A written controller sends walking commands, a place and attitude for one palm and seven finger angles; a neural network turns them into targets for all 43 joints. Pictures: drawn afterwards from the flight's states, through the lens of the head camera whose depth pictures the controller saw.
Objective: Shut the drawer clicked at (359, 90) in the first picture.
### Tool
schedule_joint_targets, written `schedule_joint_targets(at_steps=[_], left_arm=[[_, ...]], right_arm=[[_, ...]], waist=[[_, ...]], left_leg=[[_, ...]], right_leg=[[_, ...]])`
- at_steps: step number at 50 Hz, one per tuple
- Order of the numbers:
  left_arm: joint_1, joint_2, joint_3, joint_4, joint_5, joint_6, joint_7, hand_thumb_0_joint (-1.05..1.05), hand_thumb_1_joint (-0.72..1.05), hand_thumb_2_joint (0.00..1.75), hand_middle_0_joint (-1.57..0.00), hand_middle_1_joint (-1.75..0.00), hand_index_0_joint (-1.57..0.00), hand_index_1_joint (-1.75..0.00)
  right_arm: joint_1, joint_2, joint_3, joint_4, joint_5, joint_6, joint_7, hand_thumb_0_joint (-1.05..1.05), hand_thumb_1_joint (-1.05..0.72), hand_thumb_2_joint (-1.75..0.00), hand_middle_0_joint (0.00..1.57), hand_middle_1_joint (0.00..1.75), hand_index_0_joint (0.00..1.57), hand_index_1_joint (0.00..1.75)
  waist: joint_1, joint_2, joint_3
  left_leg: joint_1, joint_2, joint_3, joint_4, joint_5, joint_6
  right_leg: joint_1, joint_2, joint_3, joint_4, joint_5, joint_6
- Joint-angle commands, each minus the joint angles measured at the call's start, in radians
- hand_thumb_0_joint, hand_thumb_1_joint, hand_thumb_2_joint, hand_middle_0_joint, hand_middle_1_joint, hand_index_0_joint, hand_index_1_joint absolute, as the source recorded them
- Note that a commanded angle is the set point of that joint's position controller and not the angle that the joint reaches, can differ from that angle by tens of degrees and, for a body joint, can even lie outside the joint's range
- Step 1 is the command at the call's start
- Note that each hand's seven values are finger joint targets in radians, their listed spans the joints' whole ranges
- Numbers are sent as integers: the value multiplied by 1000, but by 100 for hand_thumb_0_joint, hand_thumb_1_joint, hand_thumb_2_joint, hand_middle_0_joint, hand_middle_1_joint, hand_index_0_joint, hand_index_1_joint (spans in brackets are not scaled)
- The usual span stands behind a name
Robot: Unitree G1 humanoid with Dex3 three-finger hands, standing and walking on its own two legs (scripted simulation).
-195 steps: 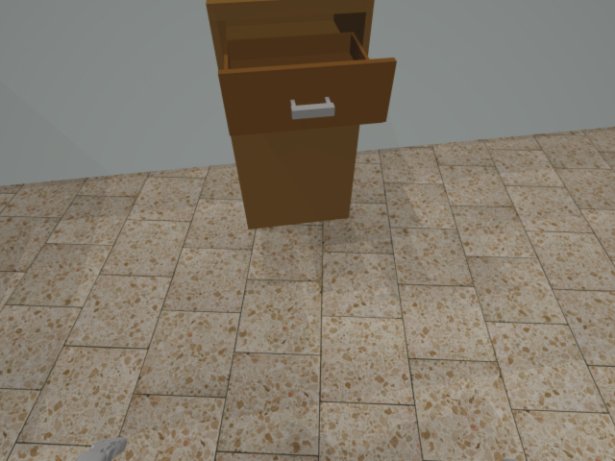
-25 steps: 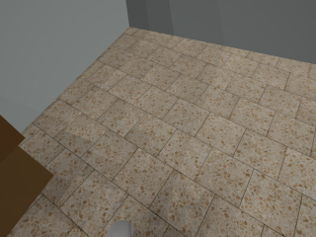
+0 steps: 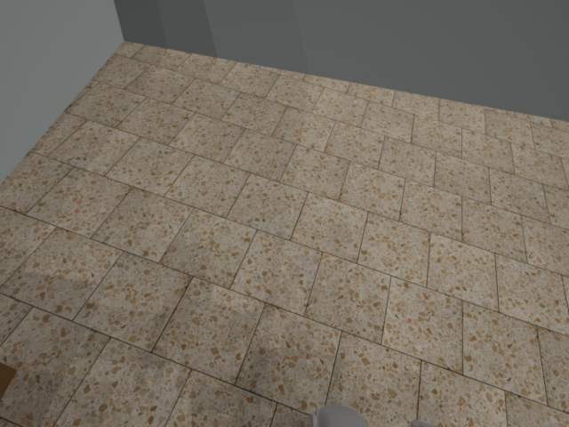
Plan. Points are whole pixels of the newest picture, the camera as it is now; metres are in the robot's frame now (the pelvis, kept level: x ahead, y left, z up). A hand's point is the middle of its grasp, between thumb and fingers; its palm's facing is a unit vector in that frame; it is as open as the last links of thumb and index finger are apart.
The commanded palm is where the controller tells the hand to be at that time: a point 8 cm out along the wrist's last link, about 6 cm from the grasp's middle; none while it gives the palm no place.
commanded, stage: walk to a spot facing it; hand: left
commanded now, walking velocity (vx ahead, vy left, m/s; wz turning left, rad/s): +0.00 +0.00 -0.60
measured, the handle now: out of the picture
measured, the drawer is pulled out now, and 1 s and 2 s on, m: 0.30 0.30 0.30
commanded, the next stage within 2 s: turn to face it in 0.78 s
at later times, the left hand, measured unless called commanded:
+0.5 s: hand (228, 408) +0.16 +0.09 -0.15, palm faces -0.27 -0.93 -0.26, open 7.4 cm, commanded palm none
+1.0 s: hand (231, 376) +0.22 +0.10 -0.20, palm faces -0.33 -0.93 -0.16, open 7.4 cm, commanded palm none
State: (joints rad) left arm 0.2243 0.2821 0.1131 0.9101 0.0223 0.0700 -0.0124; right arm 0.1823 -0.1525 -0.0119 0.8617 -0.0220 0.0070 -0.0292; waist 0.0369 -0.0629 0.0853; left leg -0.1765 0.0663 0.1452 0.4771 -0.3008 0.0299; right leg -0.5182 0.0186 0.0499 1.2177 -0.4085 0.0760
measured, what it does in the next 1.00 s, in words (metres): walks ahead, turning right: right foot, then left foot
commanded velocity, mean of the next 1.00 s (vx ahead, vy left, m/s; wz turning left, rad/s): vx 0.22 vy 0.00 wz -0.25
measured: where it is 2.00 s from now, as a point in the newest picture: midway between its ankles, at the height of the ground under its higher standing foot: outside the picture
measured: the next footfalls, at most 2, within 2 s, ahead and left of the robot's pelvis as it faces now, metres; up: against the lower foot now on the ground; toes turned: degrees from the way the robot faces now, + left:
right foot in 0.34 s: +0.01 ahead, -0.15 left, +0.00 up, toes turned -20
left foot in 0.90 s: +0.35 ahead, -0.06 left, +0.00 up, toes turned -18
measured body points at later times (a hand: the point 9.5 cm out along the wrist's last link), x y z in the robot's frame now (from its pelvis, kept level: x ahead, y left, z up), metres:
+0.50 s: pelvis +0.02 -0.07 -0.01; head +0.03 -0.11 +0.44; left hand +0.18 +0.14 -0.13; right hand -0.05 -0.32 -0.17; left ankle +0.04 +0.08 -0.66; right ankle -0.03 -0.14 -0.74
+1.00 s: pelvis +0.22 -0.09 -0.02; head +0.25 -0.07 +0.43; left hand +0.24 +0.14 -0.18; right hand +0.24 -0.34 -0.15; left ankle +0.32 -0.05 -0.74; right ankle +0.05 -0.15 -0.65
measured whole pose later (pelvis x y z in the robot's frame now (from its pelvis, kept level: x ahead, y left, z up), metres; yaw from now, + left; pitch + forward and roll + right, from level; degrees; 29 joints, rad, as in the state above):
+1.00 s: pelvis +0.22 -0.09 -0.02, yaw -27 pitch -2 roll -1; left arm 0.43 0.15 0.05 1.13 0.01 -0.02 0.03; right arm 0.12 -0.13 -0.02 0.94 -0.02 -0.06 -0.01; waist 0.04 -0.04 0.08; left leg -0.36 0.03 0.16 0.62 -0.24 0.07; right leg -0.28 0.00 0.02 1.18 -0.46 -0.01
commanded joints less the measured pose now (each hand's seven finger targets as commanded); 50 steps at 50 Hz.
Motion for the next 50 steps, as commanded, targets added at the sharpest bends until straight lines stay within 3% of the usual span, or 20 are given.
schedule_joint_targets(at_steps=[1,8,11,13,15,16,17,18,20,23,25,39,41,42,43,44,45,46,48,50], left_arm=[[-11,19,-1,-69,0,-9,-10,0,90,90,-20,-30,-20,-30],[-120,-9,-16,-99,-2,-6,-19,0,90,90,-20,-30,-20,-30],[-142,-15,-20,-105,0,-18,-28,0,90,90,-20,-30,-20,-30],[-136,-13,-19,-108,3,-29,-33,0,90,90,-20,-30,-20,-30],[-31,12,-10,-70,6,-45,-29,0,90,90,-20,-30,-20,-30],[97,92,6,-29,11,-61,-20,0,90,90,-20,-30,-20,-30],[205,224,29,2,4,-75,-1,0,90,90,-20,-30,-20,-30],[238,239,33,7,-17,-65,16,0,90,90,-20,-30,-20,-30],[111,151,19,-18,-16,-79,23,0,90,90,-20,-30,-20,-30],[54,70,-16,-25,-13,-117,17,0,90,90,-20,-30,-20,-30],[93,65,-18,-2,-11,-135,16,0,90,90,-20,-30,-20,-30],[312,5,-46,144,3,-155,50,0,90,90,-20,-30,-20,-30],[276,28,-39,143,3,-156,54,0,90,90,-20,-30,-20,-30],[251,40,-35,142,0,-158,54,0,90,90,-20,-30,-20,-30],[250,37,-29,143,-8,-157,51,0,90,90,-20,-30,-20,-30],[294,-15,-31,140,-24,-153,44,0,90,90,-20,-30,-20,-30],[346,-69,-53,141,-30,-150,40,0,90,90,-20,-30,-20,-30],[334,-51,-47,145,-23,-140,50,0,90,90,-20,-30,-20,-30],[240,-78,-49,151,-5,-128,40,0,90,90,-20,-30,-20,-30],[225,-105,-54,160,-1,-107,28,0,90,90,-20,-30,-20,-30]], right_arm=[[113,-192,-58,-32,1,-25,-17,0,-90,-90,20,30,20,30],[158,-215,-80,9,-6,-21,-8,0,-90,-90,20,30,20,30],[171,-235,-88,29,-12,-23,1,0,-90,-90,20,30,20,30],[156,-250,-92,34,-14,-24,8,0,-90,-90,20,30,20,30],[142,-244,-89,38,-11,-24,15,0,-90,-90,20,30,20,30],[137,-210,-76,23,1,-24,25,0,-90,-90,20,30,20,30],[70,-135,-50,-42,5,-19,34,0,-90,-90,20,30,20,30],[-13,-178,-57,-74,-4,-12,33,0,-90,-90,20,30,20,30],[-33,-183,-70,-46,-4,-14,42,0,-90,-90,20,30,20,30],[58,-171,-72,18,-15,-19,43,0,-90,-90,20,30,20,30],[85,-151,-72,40,-13,-21,43,0,-90,-90,20,30,20,30],[-214,-78,-44,-31,2,-47,58,0,-90,-90,20,30,20,30],[-131,-84,-47,-7,5,-59,49,0,-90,-90,20,30,20,30],[-1,-103,-54,33,3,-65,37,0,-90,-90,20,30,20,30],[153,-147,-64,80,-2,-68,25,0,-90,-90,20,30,20,30],[283,-248,-84,111,-14,-74,12,0,-90,-90,20,30,20,30],[337,-302,-86,126,-4,-67,10,0,-90,-90,20,30,20,30],[262,-251,-69,114,5,-55,10,0,-90,-90,20,30,20,30],[128,-147,-42,97,5,-71,2,0,-90,-90,20,30,20,30],[99,-86,-22,119,11,-83,-2,0,-90,-90,20,30,20,30]], waist=[[-44,226,-92],[-78,266,-61],[-89,279,-84],[-78,273,-71],[-16,167,-104],[47,-31,-164],[100,-328,-159],[109,-224,-124],[50,-115,-29],[-36,-52,8],[-48,-30,-22],[24,-49,50],[-22,-49,-2],[-84,-45,-64],[-141,-15,-147],[-166,175,-284],[-139,362,-359],[-107,255,-277],[-61,183,-70],[-13,173,-27]], left_leg=[[165,234,-106,-114,675,60],[137,292,-38,-121,536,98],[112,335,-34,-142,260,92],[56,357,-33,-140,76,74],[-66,318,28,25,-40,16],[-234,246,126,278,-87,-40],[-546,79,109,614,-382,-103],[-604,73,-61,720,-331,-90],[-575,110,-114,751,-112,-77],[-486,111,-114,675,42,-111],[-479,94,-103,640,68,-123],[-489,27,-50,305,87,-76],[-276,-20,-32,178,67,-48],[-119,-51,-24,97,128,-36],[107,-34,-51,31,231,-26],[353,200,-287,42,441,43],[423,414,-547,-46,654,136],[268,411,-543,-119,594,181],[8,309,-417,-195,488,161],[-105,220,-280,-213,602,119]], right_leg=[[-92,-38,-34,9,42,13],[-15,-88,-105,-275,1,-1],[69,-80,-140,-411,-43,-25],[140,-73,-153,-501,-54,-48],[368,-29,-192,-684,52,-79],[598,-130,-57,-818,-13,-121],[692,-394,421,-965,-45,-236],[615,-441,506,-1026,-39,-290],[461,-348,396,-1055,-178,-256],[388,-257,194,-1030,188,-225],[437,-229,136,-1000,378,-225],[585,-231,151,-942,775,-236],[539,-227,127,-827,960,-214],[513,-196,101,-708,1023,-188],[420,-152,79,-516,921,-157],[229,-33,-3,-249,491,-111],[91,43,-29,50,-145,-97],[79,-5,18,133,-156,-108],[27,-74,-10,115,-27,-79],[94,-112,-32,12,48,-55]])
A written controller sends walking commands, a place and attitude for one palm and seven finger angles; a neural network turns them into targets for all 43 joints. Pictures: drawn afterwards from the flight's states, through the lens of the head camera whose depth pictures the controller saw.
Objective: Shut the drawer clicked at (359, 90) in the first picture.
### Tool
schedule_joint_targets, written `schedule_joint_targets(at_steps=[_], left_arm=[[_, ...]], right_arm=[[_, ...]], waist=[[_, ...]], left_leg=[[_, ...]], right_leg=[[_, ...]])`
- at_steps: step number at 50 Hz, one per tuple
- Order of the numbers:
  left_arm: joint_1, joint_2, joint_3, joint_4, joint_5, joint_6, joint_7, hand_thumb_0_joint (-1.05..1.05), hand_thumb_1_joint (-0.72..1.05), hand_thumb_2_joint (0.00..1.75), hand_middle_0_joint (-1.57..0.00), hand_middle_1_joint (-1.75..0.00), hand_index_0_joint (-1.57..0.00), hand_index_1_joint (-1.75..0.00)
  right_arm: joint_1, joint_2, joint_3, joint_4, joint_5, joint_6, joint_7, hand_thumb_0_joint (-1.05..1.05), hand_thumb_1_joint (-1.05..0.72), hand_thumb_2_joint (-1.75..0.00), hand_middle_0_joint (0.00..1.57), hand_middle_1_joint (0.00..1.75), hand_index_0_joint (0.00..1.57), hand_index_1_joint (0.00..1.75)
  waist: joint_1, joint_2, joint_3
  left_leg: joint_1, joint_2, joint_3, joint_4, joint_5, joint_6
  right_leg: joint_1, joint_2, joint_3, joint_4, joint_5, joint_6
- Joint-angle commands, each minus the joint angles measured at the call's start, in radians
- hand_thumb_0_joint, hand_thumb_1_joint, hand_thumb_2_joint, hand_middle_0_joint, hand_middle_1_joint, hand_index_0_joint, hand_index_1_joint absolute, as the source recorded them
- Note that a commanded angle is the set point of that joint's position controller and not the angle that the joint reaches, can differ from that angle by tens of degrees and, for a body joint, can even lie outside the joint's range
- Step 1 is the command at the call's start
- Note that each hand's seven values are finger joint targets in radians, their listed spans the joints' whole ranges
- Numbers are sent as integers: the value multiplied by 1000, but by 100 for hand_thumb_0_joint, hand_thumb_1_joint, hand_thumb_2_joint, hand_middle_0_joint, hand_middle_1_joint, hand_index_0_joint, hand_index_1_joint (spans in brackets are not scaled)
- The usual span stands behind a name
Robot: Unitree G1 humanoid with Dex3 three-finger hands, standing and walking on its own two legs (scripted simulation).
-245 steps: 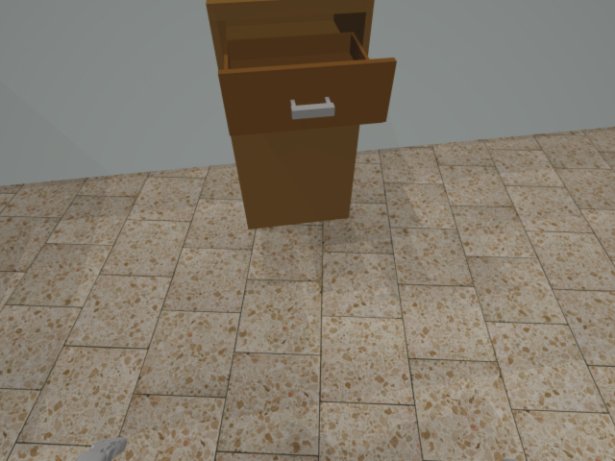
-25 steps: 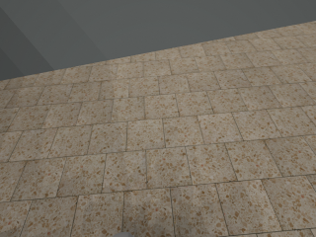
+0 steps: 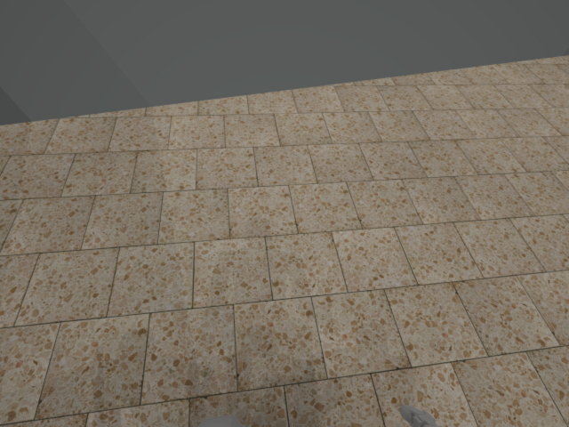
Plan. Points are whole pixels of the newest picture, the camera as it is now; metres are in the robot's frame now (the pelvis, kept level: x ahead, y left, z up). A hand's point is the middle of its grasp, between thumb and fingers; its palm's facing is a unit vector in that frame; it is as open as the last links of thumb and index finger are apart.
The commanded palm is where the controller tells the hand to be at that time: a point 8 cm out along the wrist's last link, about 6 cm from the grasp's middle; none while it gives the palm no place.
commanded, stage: turn to face it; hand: left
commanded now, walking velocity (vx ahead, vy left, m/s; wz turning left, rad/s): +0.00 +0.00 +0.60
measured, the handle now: out of the picture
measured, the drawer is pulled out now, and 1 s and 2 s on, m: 0.30 0.30 0.30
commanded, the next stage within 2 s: none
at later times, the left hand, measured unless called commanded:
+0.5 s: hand (172, 415) +0.15 +0.18 -0.13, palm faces +0.27 -0.93 -0.23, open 7.4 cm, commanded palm none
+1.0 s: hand out of the picture -0.12 +0.16 -0.18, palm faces +0.64 -0.72 -0.26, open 7.4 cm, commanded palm none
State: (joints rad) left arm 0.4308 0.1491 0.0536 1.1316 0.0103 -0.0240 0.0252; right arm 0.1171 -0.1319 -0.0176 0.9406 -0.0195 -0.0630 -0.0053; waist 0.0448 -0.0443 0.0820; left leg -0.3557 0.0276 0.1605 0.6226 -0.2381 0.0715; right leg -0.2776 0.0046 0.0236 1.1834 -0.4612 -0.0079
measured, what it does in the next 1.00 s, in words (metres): steps on the spot, turning left: right foot, then left foot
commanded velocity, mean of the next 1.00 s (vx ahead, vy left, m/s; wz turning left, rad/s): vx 0.00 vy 0.00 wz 0.60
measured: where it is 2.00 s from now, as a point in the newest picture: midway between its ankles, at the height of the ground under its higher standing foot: outside the picture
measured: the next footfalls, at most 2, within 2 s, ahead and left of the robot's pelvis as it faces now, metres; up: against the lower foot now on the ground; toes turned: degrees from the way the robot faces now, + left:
right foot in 0.50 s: +0.11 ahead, -0.13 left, +0.00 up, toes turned +16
left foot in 0.96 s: -0.02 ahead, +0.10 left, +0.00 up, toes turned +42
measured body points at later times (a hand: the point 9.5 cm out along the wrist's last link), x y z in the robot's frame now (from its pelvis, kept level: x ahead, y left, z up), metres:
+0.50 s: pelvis +0.04 -0.03 +0.01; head +0.07 -0.04 +0.46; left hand +0.13 +0.23 -0.11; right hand +0.08 -0.26 -0.15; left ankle +0.07 +0.08 -0.72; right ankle +0.07 -0.15 -0.73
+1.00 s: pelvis +0.01 -0.01 +0.00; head +0.04 +0.03 +0.45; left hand -0.16 +0.20 -0.15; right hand +0.29 -0.14 -0.11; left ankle -0.05 +0.07 -0.73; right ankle +0.07 -0.15 -0.71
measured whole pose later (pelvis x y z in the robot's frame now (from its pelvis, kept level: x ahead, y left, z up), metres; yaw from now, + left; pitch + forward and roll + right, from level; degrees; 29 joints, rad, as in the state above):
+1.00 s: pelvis +0.01 -0.01 +0.00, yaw +37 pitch +0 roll +1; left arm 0.31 0.26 0.08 0.96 0.02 0.05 0.02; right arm 0.07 -0.27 -0.08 0.88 -0.01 0.04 0.03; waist 0.05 -0.06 0.10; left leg -0.29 0.01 0.09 0.61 -0.32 0.00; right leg -0.30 -0.21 -0.22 0.77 -0.44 0.07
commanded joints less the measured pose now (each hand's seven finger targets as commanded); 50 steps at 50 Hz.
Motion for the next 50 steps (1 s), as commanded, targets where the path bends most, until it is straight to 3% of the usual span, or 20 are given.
schedule_joint_targets(at_steps=[1,6,11,15,20,22,23,24,25,26,28,30,35,40,44,46,47,48,49,50], left_arm=[[30,19,3,-61,11,-1,-7,0,90,90,-20,-30,-20,-30],[-48,43,24,-121,14,35,3,0,90,90,-20,-30,-20,-30],[-208,81,37,-197,14,46,3,0,90,90,-20,-30,-20,-30],[-319,90,34,-254,8,45,3,0,90,90,-20,-30,-20,-30],[-299,93,32,-277,-5,38,8,0,90,90,-20,-30,-20,-30],[-246,102,38,-271,-11,32,12,0,90,90,-20,-30,-20,-30],[-211,126,43,-266,-10,26,16,0,90,90,-20,-30,-20,-30],[-184,191,53,-263,0,17,23,0,90,90,-20,-30,-20,-30],[-189,271,64,-279,11,15,26,0,90,90,-20,-30,-20,-30],[-207,263,56,-291,5,19,25,0,90,90,-20,-30,-20,-30],[-321,186,38,-311,2,10,23,0,90,90,-20,-30,-20,-30],[-319,157,27,-311,1,10,18,0,90,90,-20,-30,-20,-30],[-190,191,34,-277,10,9,16,0,90,90,-20,-30,-20,-30],[-129,243,45,-257,21,17,11,0,90,90,-20,-30,-20,-30],[-118,280,57,-251,22,28,5,0,90,90,-20,-30,-20,-30],[-135,283,58,-247,15,33,2,0,90,90,-20,-30,-20,-30],[-131,269,58,-252,7,38,0,0,90,90,-20,-30,-20,-30],[-142,214,51,-288,-1,41,-8,0,90,90,-20,-30,-20,-30],[-200,178,31,-324,6,48,-6,0,90,90,-20,-30,-20,-30],[-224,206,34,-328,10,58,-3,0,90,90,-20,-30,-20,-30]], right_arm=[[166,-105,-15,45,9,-15,-27,0,-90,-90,20,30,20,30],[176,-155,-49,25,5,14,-22,0,-90,-90,20,30,20,30],[210,-186,-65,24,0,39,-18,0,-90,-90,20,30,20,30],[247,-208,-81,20,-6,54,-17,0,-90,-90,20,30,20,30],[222,-236,-98,-5,-5,67,-16,0,-90,-90,20,30,20,30],[200,-237,-102,-19,1,72,-12,0,-90,-90,20,30,20,30],[186,-219,-103,-28,7,74,-8,0,-90,-90,20,30,20,30],[196,-168,-97,-41,19,74,-2,0,-90,-90,20,30,20,30],[194,-135,-94,-69,14,75,-5,0,-90,-90,20,30,20,30],[176,-183,-106,-68,1,82,-3,0,-90,-90,20,30,20,30],[196,-169,-109,-25,-3,111,10,0,-90,-90,20,30,20,30],[201,-155,-102,-23,-1,117,22,0,-90,-90,20,30,20,30],[79,-165,-94,-63,-2,126,28,0,-90,-90,20,30,20,30],[-33,-165,-77,-106,6,118,33,0,-90,-90,20,30,20,30],[-42,-170,-64,-123,10,105,31,0,-90,-90,20,30,20,30],[11,-194,-68,-116,9,96,29,0,-90,-90,20,30,20,30],[75,-241,-80,-99,6,87,28,0,-90,-90,20,30,20,30],[144,-367,-112,-92,0,75,21,0,-90,-90,20,30,20,30],[205,-433,-128,-71,12,80,13,0,-90,-90,20,30,20,30],[200,-417,-121,-63,11,87,12,0,-90,-90,20,30,20,30]], waist=[[-11,166,-54],[-10,98,-117],[-46,174,-102],[-78,155,-96],[-64,181,-129],[-41,176,-155],[-23,130,-172],[-18,-50,-191],[-18,-248,-166],[-25,-136,-140],[-90,-88,-67],[-98,-75,-36],[-32,-120,-32],[4,-154,-70],[11,-197,-119],[-25,-169,-151],[-63,-74,-197],[-109,248,-243],[-136,348,-247],[-127,231,-212]], left_leg=[[67,231,-264,-353,611,63],[84,211,-321,-353,452,91],[141,199,-427,-356,263,103],[171,199,-510,-326,258,125],[115,172,-562,-260,363,114],[55,128,-552,-221,321,71],[-18,91,-524,-179,237,25],[-180,9,-409,-44,13,-44],[-315,-114,-204,192,-328,-121],[-263,-61,-215,393,-352,-114],[-230,-11,-211,555,-211,-132],[-238,4,-172,602,-131,-142],[-250,23,-139,516,-145,-164],[-164,22,-95,296,-210,-158],[-38,-4,-41,101,-188,-134],[91,-13,-27,-89,-54,-122],[258,19,-69,-222,99,-107],[465,268,-392,-261,411,-7],[464,409,-536,-243,761,106],[404,411,-424,-224,672,130]], right_leg=[[-114,-93,-16,-6,105,39],[-157,-74,-25,-99,144,70],[-249,-73,-10,-165,142,90],[-237,-52,-9,-289,66,86],[-62,-6,-12,-496,50,67],[79,-4,-22,-678,171,60],[202,-40,-2,-817,256,49],[362,-224,150,-916,270,0],[354,-478,357,-926,444,-113],[206,-511,293,-905,529,-167],[94,-369,125,-908,477,-128],[72,-308,3,-885,514,-92],[163,-338,-28,-872,514,-107],[217,-374,-67,-813,637,-123],[221,-382,-118,-736,710,-101],[190,-363,-177,-638,669,-48],[94,-345,-208,-496,576,-1],[-193,-210,-237,-255,104,84],[-340,-138,-143,-101,-222,115],[-327,-167,-85,-28,-162,99]])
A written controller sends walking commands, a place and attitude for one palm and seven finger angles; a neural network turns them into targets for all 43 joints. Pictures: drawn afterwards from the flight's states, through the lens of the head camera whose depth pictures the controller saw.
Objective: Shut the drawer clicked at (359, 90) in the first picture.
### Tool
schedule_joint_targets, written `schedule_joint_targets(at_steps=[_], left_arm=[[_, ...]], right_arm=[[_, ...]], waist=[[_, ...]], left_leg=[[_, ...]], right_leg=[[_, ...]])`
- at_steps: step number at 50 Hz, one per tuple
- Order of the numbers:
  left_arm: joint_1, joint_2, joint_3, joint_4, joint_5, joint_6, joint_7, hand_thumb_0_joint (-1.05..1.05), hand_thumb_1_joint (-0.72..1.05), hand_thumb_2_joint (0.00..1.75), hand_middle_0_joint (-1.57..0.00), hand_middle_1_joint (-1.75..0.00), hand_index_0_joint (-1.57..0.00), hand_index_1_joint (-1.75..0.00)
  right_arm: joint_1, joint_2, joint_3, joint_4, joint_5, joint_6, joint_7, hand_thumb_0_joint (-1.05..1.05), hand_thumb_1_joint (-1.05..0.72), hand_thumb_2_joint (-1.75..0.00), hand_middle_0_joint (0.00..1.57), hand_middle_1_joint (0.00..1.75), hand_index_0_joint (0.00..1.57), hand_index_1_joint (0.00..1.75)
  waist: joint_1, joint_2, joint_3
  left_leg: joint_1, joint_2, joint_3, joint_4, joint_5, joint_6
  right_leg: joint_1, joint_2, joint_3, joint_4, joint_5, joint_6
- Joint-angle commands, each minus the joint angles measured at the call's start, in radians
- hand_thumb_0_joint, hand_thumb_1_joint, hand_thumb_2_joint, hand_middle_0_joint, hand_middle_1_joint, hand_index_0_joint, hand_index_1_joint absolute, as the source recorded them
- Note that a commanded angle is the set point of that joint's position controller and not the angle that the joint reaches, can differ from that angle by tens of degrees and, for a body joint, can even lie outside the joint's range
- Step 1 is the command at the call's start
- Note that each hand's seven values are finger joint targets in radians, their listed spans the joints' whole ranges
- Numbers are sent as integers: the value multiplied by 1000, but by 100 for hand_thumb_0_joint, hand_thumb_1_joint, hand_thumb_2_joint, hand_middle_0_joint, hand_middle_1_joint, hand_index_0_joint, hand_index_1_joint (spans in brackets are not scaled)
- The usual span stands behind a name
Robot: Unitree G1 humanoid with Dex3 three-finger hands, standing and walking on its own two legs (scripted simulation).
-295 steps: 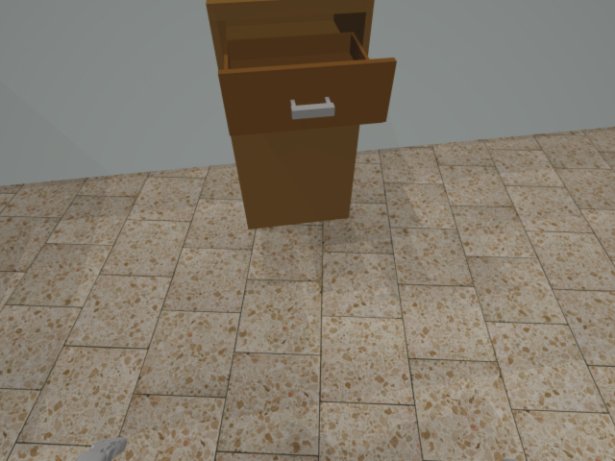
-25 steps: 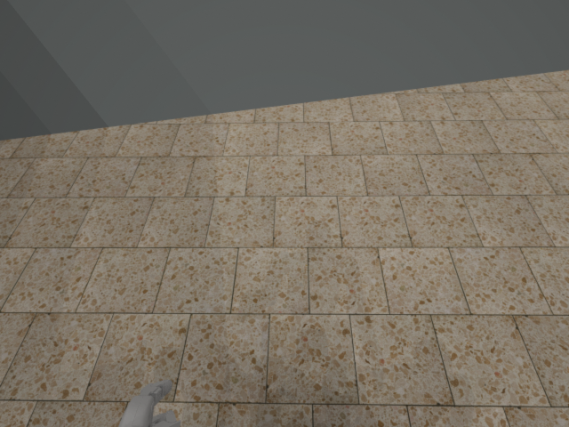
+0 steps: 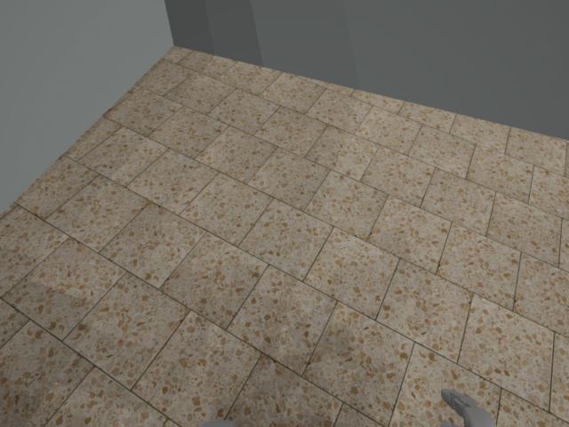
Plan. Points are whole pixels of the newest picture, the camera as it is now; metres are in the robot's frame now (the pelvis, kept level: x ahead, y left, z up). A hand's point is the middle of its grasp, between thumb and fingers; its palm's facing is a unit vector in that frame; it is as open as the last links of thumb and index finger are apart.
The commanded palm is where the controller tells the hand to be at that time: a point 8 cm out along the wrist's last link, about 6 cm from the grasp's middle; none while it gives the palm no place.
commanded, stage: turn to face it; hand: left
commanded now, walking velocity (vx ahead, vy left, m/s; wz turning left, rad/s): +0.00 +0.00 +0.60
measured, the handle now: out of the picture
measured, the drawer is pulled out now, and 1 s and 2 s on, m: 0.30 0.30 0.30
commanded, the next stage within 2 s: none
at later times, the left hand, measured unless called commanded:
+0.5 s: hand out of the picture +0.09 +0.20 -0.13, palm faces +0.26 -0.92 -0.28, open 7.4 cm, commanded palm none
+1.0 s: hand out of the picture -0.14 +0.21 -0.18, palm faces +0.60 -0.76 -0.25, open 7.4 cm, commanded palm none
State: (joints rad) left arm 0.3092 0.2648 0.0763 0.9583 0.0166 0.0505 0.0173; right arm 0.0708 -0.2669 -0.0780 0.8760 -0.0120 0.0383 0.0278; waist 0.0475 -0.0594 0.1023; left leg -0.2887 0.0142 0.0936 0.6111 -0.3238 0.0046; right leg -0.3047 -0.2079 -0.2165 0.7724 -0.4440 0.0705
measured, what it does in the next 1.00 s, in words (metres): steps on the spot, turning left: right foot, then left foot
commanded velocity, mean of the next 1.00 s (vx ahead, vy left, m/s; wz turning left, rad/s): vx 0.00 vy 0.00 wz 0.60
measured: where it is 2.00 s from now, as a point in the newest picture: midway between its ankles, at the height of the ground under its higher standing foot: outside the picture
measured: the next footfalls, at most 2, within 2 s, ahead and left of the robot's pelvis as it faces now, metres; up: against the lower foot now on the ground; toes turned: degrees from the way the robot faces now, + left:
right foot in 0.46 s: +0.08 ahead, -0.12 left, +0.00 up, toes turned +14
left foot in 0.92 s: -0.05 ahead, +0.11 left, +0.00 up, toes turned +39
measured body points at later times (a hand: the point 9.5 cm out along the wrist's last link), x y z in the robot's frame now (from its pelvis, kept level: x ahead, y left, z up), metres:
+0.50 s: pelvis +0.00 -0.03 +0.01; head +0.04 -0.04 +0.45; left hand +0.08 +0.25 -0.10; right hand +0.10 -0.26 -0.15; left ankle -0.01 +0.10 -0.71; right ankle +0.04 -0.13 -0.72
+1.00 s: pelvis -0.04 +0.01 +0.00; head -0.03 +0.07 +0.45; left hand -0.17 +0.25 -0.16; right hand +0.21 -0.14 -0.11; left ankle -0.09 +0.09 -0.72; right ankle +0.02 -0.13 -0.68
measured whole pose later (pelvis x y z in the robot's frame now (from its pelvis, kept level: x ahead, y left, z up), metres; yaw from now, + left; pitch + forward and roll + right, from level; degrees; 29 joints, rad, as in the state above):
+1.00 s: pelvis -0.04 +0.01 +0.00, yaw +34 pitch +0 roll -1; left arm 0.25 0.29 0.08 0.94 0.02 0.08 0.02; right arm 0.13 -0.23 -0.07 0.90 -0.01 0.03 0.03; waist 0.03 -0.08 0.10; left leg -0.30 0.01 0.08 0.64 -0.34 0.05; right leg -0.39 -0.16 -0.12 0.97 -0.53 0.09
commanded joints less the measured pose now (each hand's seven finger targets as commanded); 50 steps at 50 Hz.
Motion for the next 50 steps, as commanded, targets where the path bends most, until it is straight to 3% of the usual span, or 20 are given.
schedule_joint_targets(at_steps=[1,5,15,20,21,22,23,24,25,27,30,36,41,44,45,46,47,48,49,50], left_arm=[[-122,75,15,-138,8,-12,6,0,90,90,-20,-30,-20,-30],[-60,92,26,-90,2,-15,-9,0,90,90,-20,-30,-20,-30],[-189,63,14,-161,-6,-22,5,0,90,90,-20,-30,-20,-30],[-125,56,12,-159,-17,-39,11,0,90,90,-20,-30,-20,-30],[-84,63,17,-151,-18,-47,13,0,90,90,-20,-30,-20,-30],[-44,110,27,-145,-11,-59,18,0,90,90,-20,-30,-20,-30],[-38,216,45,-148,7,-66,27,0,90,90,-20,-30,-20,-30],[-39,218,38,-159,0,-57,27,0,90,90,-20,-30,-20,-30],[-106,167,31,-175,-1,-56,30,0,90,90,-20,-30,-20,-30],[-193,116,11,-190,-4,-59,22,0,90,90,-20,-30,-20,-30],[-172,89,3,-183,-2,-64,20,0,90,90,-20,-30,-20,-30],[-82,134,18,-145,10,-55,20,0,90,90,-20,-30,-20,-30],[-38,169,34,-121,17,-46,16,0,90,90,-20,-30,-20,-30],[-53,170,39,-110,6,-36,11,0,90,90,-20,-30,-20,-30],[-45,141,32,-115,-2,-30,8,0,90,90,-20,-30,-20,-30],[-71,67,18,-160,-8,-26,1,0,90,90,-20,-30,-20,-30],[-135,69,7,-182,2,-16,6,0,90,90,-20,-30,-20,-30],[-144,80,11,-175,5,-10,7,0,90,90,-20,-30,-20,-30],[-158,70,16,-156,5,-9,7,0,90,90,-20,-30,-20,-30],[-150,84,19,-139,3,-11,1,0,90,90,-20,-30,-20,-30]], right_arm=[[205,-232,-51,-5,-3,-22,-32,0,-90,-90,20,30,20,30],[64,-168,-24,-46,-1,-30,-40,0,-90,-90,20,30,20,30],[153,-165,-40,-29,-11,-22,-37,0,-90,-90,20,30,20,30],[115,-157,-49,-40,-10,-15,-37,0,-90,-90,20,30,20,30],[107,-147,-47,-46,-4,-15,-36,0,-90,-90,20,30,20,30],[120,-104,-42,-49,6,-17,-31,0,-90,-90,20,30,20,30],[150,-28,-31,-65,11,-18,-28,0,-90,-90,20,30,20,30],[139,-87,-44,-69,-2,-11,-29,0,-90,-90,20,30,20,30],[149,-93,-51,-54,-5,0,-24,0,-90,-90,20,30,20,30],[174,-79,-49,-2,-11,17,-8,0,-90,-90,20,30,20,30],[183,-63,-43,10,-8,23,3,0,-90,-90,20,30,20,30],[86,-53,-32,-8,-5,29,7,0,-90,-90,20,30,20,30],[39,-35,-13,-35,4,5,5,0,-90,-90,20,30,20,30],[128,-63,-17,-20,2,-9,-1,0,-90,-90,20,30,20,30],[186,-119,-30,-5,1,-19,0,0,-90,-90,20,30,20,30],[254,-241,-63,-4,-5,-29,-10,0,-90,-90,20,30,20,30],[314,-277,-66,23,2,-21,-19,0,-90,-90,20,30,20,30],[288,-246,-56,24,-3,-20,-26,0,-90,-90,20,30,20,30],[230,-213,-48,10,-6,-24,-37,0,-90,-90,20,30,20,30],[166,-182,-36,-8,-5,-26,-42,0,-90,-90,20,30,20,30]], waist=[[-121,258,-188],[-45,226,-135],[-84,202,-133],[-45,218,-165],[-21,187,-181],[-2,66,-207],[0,-261,-219],[-1,-197,-206],[-35,-98,-157],[-76,-101,-87],[-73,-111,-64],[-25,-131,-48],[9,-175,-116],[-45,-114,-172],[-78,40,-214],[-125,385,-229],[-147,353,-249],[-128,266,-220],[-114,314,-178],[-89,281,-148]], left_leg=[[270,350,-361,-238,720,176],[176,210,-251,-243,617,123],[177,209,-440,-242,512,179],[52,155,-492,-159,556,147],[-14,125,-485,-119,470,116],[-148,65,-434,-31,258,55],[-337,-94,-206,227,-202,-44],[-306,-64,-191,422,-304,-49],[-285,-33,-208,532,-229,-48],[-282,0,-161,630,-102,-67],[-281,16,-120,637,-20,-85],[-248,39,-62,437,-83,-97],[-135,21,2,162,-145,-75],[48,5,19,-99,55,-55],[222,62,-74,-226,205,-33],[373,351,-450,-261,615,82],[352,417,-479,-230,823,168],[296,384,-403,-229,734,180],[246,318,-379,-237,669,162],[207,276,-339,-242,610,143]], right_leg=[[-318,50,183,410,-110,24],[-259,81,202,425,66,37],[-205,141,228,147,10,39],[50,199,208,-159,104,14],[162,185,211,-299,206,12],[332,79,294,-438,280,-8],[440,-225,577,-495,392,-114],[279,-313,588,-483,456,-206],[189,-267,494,-491,400,-220],[128,-139,346,-482,357,-170],[125,-100,223,-475,405,-151],[175,-147,171,-473,369,-179],[240,-180,132,-366,567,-190],[184,-157,55,-217,543,-118],[58,-116,30,-43,419,-66],[-263,42,14,196,-141,27],[-305,71,136,329,-235,24],[-303,53,178,390,-169,12],[-319,55,196,417,-99,15],[-314,59,211,442,-17,21]])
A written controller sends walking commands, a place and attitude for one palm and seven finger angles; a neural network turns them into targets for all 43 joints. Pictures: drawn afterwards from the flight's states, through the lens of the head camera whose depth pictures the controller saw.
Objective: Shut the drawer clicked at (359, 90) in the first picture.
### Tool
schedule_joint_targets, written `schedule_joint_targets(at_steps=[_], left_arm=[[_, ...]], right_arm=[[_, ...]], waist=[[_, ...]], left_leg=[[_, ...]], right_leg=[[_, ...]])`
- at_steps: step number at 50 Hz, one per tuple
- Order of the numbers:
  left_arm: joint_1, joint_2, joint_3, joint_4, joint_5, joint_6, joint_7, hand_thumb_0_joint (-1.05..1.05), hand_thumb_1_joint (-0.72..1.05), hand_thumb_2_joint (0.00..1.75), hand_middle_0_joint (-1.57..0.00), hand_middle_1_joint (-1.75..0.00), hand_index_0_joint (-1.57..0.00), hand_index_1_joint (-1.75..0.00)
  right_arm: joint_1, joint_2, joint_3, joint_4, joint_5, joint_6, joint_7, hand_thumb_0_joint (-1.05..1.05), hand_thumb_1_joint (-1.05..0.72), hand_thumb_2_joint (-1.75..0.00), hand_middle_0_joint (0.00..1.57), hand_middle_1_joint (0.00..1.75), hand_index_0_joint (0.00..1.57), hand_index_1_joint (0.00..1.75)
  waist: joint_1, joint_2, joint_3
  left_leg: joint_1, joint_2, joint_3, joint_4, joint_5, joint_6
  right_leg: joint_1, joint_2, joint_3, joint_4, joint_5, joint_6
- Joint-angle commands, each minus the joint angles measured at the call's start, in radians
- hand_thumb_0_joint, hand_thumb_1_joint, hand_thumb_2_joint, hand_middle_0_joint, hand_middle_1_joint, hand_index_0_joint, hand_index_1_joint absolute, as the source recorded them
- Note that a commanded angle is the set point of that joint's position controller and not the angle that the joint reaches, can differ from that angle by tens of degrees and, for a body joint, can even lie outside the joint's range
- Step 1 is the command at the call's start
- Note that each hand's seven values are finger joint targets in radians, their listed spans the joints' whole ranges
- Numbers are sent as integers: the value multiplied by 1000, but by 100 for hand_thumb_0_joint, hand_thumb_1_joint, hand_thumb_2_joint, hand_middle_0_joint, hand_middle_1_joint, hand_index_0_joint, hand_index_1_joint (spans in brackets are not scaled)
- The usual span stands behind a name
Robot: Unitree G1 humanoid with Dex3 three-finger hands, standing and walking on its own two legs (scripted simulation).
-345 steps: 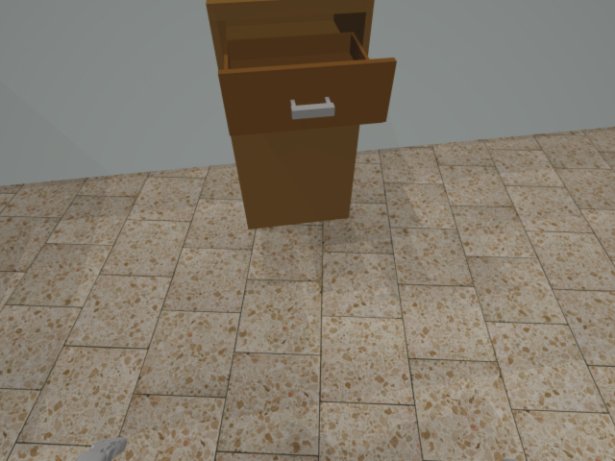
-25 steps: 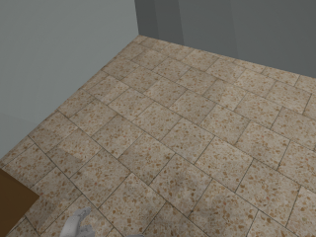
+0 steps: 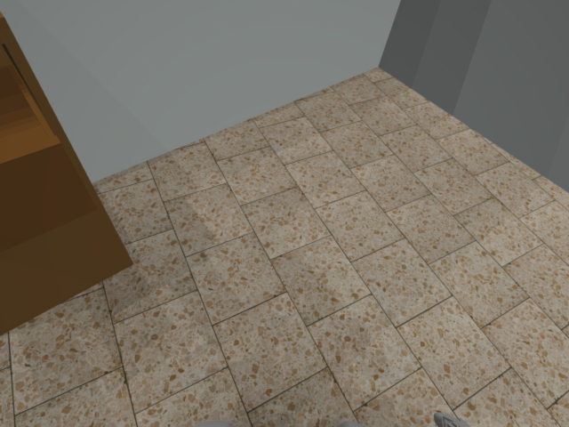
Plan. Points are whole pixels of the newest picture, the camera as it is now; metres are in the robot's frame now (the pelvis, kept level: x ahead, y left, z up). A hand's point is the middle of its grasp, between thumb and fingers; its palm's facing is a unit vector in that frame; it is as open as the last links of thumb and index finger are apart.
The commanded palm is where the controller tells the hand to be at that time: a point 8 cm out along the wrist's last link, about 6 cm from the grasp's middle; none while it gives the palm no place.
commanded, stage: turn to face it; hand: left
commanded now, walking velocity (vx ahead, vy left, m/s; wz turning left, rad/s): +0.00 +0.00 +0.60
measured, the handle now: out of the picture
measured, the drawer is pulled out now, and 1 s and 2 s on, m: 0.30 0.30 0.30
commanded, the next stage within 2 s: take the last steps up to it in 1.14 s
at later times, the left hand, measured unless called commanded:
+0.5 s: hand out of the picture +0.08 +0.22 -0.13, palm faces +0.28 -0.92 -0.25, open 7.4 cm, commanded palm none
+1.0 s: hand out of the picture -0.14 +0.17 -0.17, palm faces +0.60 -0.76 -0.24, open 7.4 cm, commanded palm none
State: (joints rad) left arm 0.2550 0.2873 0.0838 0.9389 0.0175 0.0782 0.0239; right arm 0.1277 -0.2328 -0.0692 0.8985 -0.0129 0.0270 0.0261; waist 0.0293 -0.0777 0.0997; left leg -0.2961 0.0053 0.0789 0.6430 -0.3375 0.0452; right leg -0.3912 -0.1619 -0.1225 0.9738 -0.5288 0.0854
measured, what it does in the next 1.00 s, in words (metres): steps on the spot, turning left: right foot, then left foot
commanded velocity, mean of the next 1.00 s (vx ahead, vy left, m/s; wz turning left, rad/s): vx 0.00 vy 0.00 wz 0.53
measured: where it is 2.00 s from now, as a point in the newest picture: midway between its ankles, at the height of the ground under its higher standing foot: outside the picture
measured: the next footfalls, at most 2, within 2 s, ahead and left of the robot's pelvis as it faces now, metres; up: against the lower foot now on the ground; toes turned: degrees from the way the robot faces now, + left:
right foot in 0.56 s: +0.07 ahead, -0.13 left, +0.00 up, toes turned +20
left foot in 1.00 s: -0.08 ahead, +0.09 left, +0.00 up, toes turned +39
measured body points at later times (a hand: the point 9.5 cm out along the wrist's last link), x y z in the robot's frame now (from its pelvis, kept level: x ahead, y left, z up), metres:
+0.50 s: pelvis -0.01 -0.01 +0.01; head +0.02 -0.01 +0.46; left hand +0.07 +0.27 -0.11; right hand +0.08 -0.25 -0.14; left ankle +0.00 +0.09 -0.72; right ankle +0.03 -0.15 -0.70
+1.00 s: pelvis -0.04 -0.02 +0.00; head -0.02 +0.02 +0.45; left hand -0.17 +0.21 -0.15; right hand +0.20 -0.18 -0.12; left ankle -0.12 +0.07 -0.72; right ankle +0.04 -0.14 -0.72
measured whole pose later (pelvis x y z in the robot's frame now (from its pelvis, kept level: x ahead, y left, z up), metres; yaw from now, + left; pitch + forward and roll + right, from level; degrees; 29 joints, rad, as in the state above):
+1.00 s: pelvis -0.04 -0.02 +0.00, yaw +36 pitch -1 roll +0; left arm 0.28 0.23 0.05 0.93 0.02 0.03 0.02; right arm 0.14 -0.27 -0.08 0.93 -0.01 0.06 0.02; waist 0.03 -0.02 0.09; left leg -0.26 0.02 0.05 0.62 -0.34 -0.05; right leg -0.23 -0.17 -0.22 0.59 -0.31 0.06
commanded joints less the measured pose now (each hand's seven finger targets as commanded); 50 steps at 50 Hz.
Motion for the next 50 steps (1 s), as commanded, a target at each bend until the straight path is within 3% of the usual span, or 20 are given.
schedule_joint_targets(at_steps=[1,5,9,17,22,25,26,27,28,29,30,32,34,37,40,45,47,48,49,50], left_arm=[[-76,65,14,-102,2,-39,-10,0,90,90,-20,-30,-20,-30],[-32,75,14,-77,2,-40,-10,0,90,90,-20,-30,-20,-30],[-78,68,12,-96,0,-41,-1,0,90,90,-20,-30,-20,-30],[-175,49,5,-145,-8,-48,5,0,90,90,-20,-30,-20,-30],[-147,33,0,-149,-17,-54,11,0,90,90,-20,-30,-20,-30],[-72,48,4,-135,-20,-65,15,0,90,90,-20,-30,-20,-30],[-34,65,11,-128,-20,-73,18,0,90,90,-20,-30,-20,-30],[-22,131,24,-127,-9,-81,24,0,90,90,-20,-30,-20,-30],[-26,193,30,-140,3,-79,26,0,90,90,-20,-30,-20,-30],[-53,178,21,-156,-2,-73,26,0,90,90,-20,-30,-20,-30],[-127,121,16,-167,-4,-76,29,0,90,90,-20,-30,-20,-30],[-172,85,-2,-169,-8,-81,18,0,90,90,-20,-30,-20,-30],[-150,73,-7,-163,-5,-86,14,0,90,90,-20,-30,-20,-30],[-86,86,-1,-140,0,-84,15,0,90,90,-20,-30,-20,-30],[-13,105,6,-110,7,-82,15,0,90,90,-20,-30,-20,-30],[53,144,18,-76,17,-77,9,0,90,90,-20,-30,-20,-30],[48,151,22,-65,15,-74,10,0,90,90,-20,-30,-20,-30],[36,147,22,-63,9,-71,9,0,90,90,-20,-30,-20,-30],[27,132,18,-62,-2,-65,6,0,90,90,-20,-30,-20,-30],[39,76,7,-83,-9,-59,3,0,90,90,-20,-30,-20,-30]], right_arm=[[67,-198,-37,-43,-4,-16,-41,0,-90,-90,20,30,20,30],[70,-189,-31,-51,3,-22,-42,0,-90,-90,20,30,20,30],[115,-188,-36,-42,-1,-20,-42,0,-90,-90,20,30,20,30],[161,-184,-47,-26,-10,-12,-42,0,-90,-90,20,30,20,30],[138,-186,-53,-33,-14,-1,-42,0,-90,-90,20,30,20,30],[102,-177,-56,-43,-5,3,-36,0,-90,-90,20,30,20,30],[100,-157,-54,-45,1,4,-32,0,-90,-90,20,30,20,30],[132,-97,-47,-47,12,4,-27,0,-90,-90,20,30,20,30],[132,-81,-45,-70,5,3,-30,0,-90,-90,20,30,20,30],[127,-128,-58,-65,-8,8,-28,0,-90,-90,20,30,20,30],[130,-128,-63,-49,-9,21,-21,0,-90,-90,20,30,20,30],[150,-118,-58,-12,-12,36,-5,0,-90,-90,20,30,20,30],[165,-101,-54,-7,-12,41,3,0,-90,-90,20,30,20,30],[111,-99,-49,-18,-11,46,6,0,-90,-90,20,30,20,30],[33,-91,-39,-34,-7,42,5,0,-90,-90,20,30,20,30],[-19,-63,-14,-48,5,20,-1,0,-90,-90,20,30,20,30],[25,-64,-9,-36,7,9,-9,0,-90,-90,20,30,20,30],[58,-72,-10,-25,6,4,-11,0,-90,-90,20,30,20,30],[105,-107,-16,-12,4,-5,-11,0,-90,-90,20,30,20,30],[145,-207,-36,-10,-2,-16,-15,0,-90,-90,20,30,20,30]], waist=[[-51,270,-116],[-34,210,-139],[-53,173,-134],[-77,209,-131],[-58,226,-155],[-20,210,-169],[0,160,-183],[2,-32,-201],[6,-218,-171],[-13,-98,-145],[-48,-47,-100],[-75,-57,-44],[-72,-95,-34],[-41,-96,-19],[-2,-93,-26],[30,-158,-97],[9,-150,-144],[-15,-136,-157],[-46,-53,-184],[-68,215,-231]], left_leg=[[180,250,-292,-290,594,84],[213,205,-279,-305,577,78],[236,216,-371,-315,529,104],[215,204,-520,-300,482,140],[122,171,-585,-273,485,134],[-3,113,-577,-224,406,87],[-80,74,-540,-181,286,43],[-254,-9,-413,-28,-4,-26],[-357,-125,-201,212,-237,-95],[-297,-69,-218,383,-235,-86],[-278,-40,-219,465,-163,-85],[-254,-8,-159,570,-57,-104],[-261,-2,-130,605,-5,-117],[-262,17,-106,554,-3,-128],[-246,27,-79,413,-66,-130],[-119,2,-9,144,-142,-113],[-26,-14,12,-1,-80,-100],[55,-18,12,-113,22,-92],[190,10,-13,-255,177,-80],[368,218,-256,-301,414,-12]], right_leg=[[-214,19,121,247,122,9],[-184,44,122,207,194,25],[-196,57,141,140,181,34],[-147,100,163,-31,108,19],[20,149,160,-213,97,-6],[223,166,146,-451,231,-18],[349,128,166,-595,313,-27],[506,-76,345,-711,255,-80],[453,-311,565,-740,307,-195],[292,-329,506,-736,323,-246],[219,-261,412,-745,289,-233],[157,-158,271,-721,332,-197],[157,-125,177,-711,364,-175],[177,-142,156,-717,314,-180],[243,-172,144,-691,395,-199],[322,-191,95,-578,717,-215],[326,-184,69,-507,787,-189],[295,-165,38,-457,756,-154],[219,-138,-4,-355,673,-104],[6,-35,-55,-164,322,-37]])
